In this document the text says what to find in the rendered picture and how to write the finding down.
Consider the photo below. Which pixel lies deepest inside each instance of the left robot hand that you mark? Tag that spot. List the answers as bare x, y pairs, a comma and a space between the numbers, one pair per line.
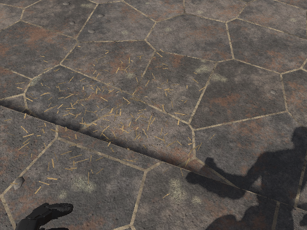
43, 214

